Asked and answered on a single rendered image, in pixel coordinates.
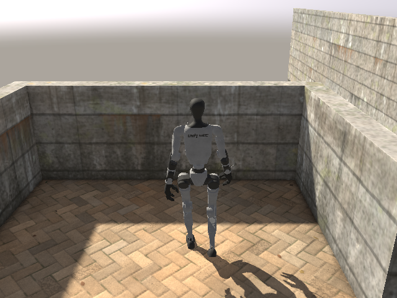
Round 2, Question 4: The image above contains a left robot upper arm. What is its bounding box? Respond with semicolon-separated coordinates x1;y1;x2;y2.
171;125;185;161

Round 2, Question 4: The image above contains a right robot upper arm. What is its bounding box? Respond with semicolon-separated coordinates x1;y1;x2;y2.
211;125;226;158

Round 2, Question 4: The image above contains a robot right hand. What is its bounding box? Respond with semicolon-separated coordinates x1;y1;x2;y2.
219;172;232;186

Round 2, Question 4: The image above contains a humanoid robot torso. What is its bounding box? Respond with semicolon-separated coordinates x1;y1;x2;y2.
184;122;212;186

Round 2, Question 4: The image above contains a left robot thigh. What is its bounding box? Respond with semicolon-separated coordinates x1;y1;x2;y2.
177;173;193;212

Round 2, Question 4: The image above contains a right robot forearm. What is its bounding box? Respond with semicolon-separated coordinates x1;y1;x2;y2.
220;149;231;174

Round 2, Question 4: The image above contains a left robot forearm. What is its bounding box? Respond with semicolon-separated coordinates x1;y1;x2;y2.
165;152;177;184

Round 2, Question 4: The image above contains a robot left hand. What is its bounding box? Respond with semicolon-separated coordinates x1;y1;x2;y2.
164;184;179;201

